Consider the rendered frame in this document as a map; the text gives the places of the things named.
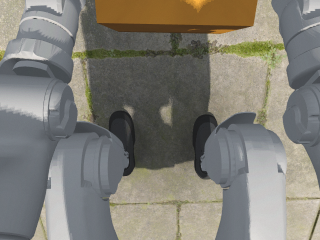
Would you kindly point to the robot left forearm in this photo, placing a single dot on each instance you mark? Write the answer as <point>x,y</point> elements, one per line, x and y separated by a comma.
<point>44,43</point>

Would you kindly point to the robot right forearm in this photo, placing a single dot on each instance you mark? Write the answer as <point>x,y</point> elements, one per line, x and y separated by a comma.
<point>299,26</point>

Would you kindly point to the robot right upper arm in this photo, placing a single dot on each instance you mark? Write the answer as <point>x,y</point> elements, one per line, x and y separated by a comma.
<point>301,121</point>

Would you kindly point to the carton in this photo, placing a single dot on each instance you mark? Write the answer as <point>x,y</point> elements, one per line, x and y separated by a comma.
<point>176,16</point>

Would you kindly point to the left robot thigh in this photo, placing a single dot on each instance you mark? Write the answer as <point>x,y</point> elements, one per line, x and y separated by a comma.
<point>85,173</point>

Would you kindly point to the right robot thigh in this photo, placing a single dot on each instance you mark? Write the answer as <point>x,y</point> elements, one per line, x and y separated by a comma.
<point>243,162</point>

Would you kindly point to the robot left upper arm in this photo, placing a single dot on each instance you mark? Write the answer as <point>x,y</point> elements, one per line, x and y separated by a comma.
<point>35,113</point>

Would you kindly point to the robot thigh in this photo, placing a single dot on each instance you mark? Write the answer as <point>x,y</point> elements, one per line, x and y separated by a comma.
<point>85,173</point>
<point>243,162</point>

